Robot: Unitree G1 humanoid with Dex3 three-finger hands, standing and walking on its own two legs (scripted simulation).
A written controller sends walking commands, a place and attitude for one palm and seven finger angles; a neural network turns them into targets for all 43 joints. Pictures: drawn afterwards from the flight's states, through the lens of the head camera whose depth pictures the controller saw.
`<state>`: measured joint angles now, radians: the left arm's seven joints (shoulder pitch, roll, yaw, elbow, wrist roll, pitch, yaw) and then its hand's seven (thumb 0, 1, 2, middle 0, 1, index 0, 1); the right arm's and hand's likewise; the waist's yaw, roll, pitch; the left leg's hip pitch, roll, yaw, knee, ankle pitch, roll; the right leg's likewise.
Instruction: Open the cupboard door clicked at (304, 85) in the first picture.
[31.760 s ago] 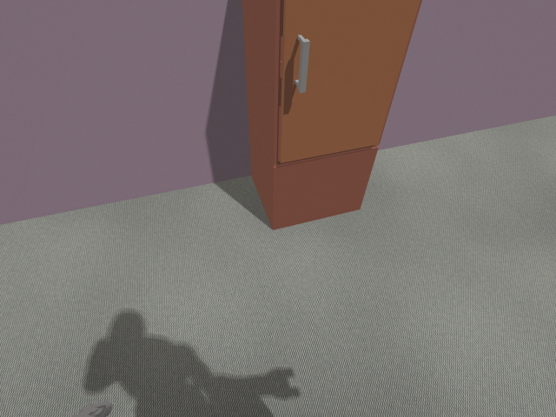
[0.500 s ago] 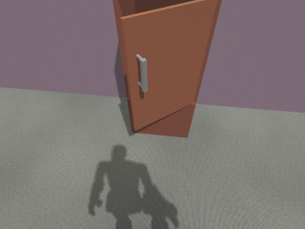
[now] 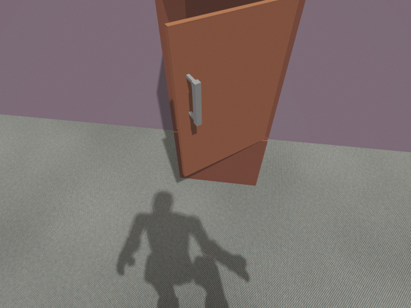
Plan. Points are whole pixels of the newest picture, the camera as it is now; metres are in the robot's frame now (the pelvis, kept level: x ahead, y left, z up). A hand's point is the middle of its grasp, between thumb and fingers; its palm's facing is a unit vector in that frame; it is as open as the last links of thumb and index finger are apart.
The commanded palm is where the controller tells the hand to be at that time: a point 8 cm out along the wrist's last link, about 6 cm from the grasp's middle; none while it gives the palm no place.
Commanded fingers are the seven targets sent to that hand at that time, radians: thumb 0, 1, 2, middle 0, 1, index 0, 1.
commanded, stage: walk to a spot facing it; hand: left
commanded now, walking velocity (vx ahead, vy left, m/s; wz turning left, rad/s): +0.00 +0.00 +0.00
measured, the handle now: (193, 100) +0.65 +0.08 +0.03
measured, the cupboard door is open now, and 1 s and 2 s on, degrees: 39 39 39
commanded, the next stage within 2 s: none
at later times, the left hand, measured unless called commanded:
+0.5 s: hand out of the picture +0.09 +0.17 -0.18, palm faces -0.13 -0.96 -0.25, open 7.4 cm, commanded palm none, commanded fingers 0.00 0.90 0.90 -0.20 -0.30 -0.20 -0.30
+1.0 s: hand out of the picture +0.13 +0.15 -0.18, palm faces -0.35 -0.90 -0.25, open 7.4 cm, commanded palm none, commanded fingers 0.00 0.90 0.90 -0.20 -0.30 -0.20 -0.30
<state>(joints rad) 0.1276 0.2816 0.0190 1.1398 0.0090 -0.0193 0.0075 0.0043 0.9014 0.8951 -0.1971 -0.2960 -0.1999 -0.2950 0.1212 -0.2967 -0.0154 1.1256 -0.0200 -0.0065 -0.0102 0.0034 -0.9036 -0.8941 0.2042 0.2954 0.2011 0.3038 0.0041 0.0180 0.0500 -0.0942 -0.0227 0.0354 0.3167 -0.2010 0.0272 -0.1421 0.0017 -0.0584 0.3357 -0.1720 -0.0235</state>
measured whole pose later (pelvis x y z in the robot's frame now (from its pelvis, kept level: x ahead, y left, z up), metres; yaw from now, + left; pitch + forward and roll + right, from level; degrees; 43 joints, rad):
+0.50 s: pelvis +0.00 -0.02 -0.02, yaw -11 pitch -1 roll +2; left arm 0.17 0.20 0.06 0.99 0.02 0.08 -0.02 0.00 0.90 0.90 -0.20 -0.30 -0.20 -0.29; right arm 0.19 -0.22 -0.04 1.01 -0.04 0.03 -0.04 0.00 -0.90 -0.89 0.21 0.30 0.20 0.30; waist 0.01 0.02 0.12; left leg -0.16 0.05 0.20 0.54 -0.34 0.00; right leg -0.37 0.01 0.01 0.84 -0.46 -0.01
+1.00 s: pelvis +0.01 -0.02 -0.01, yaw -28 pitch +2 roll +1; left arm 0.25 0.23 0.09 0.94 0.02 0.05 0.01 0.00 0.90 0.89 -0.20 -0.30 -0.20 -0.30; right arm 0.05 -0.20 -0.05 0.88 0.00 0.02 -0.03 0.00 -0.90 -0.89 0.20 0.30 0.20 0.30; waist 0.05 -0.04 0.07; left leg -0.29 0.00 -0.04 0.57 -0.33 -0.04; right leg -0.31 0.12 0.24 0.52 -0.23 -0.02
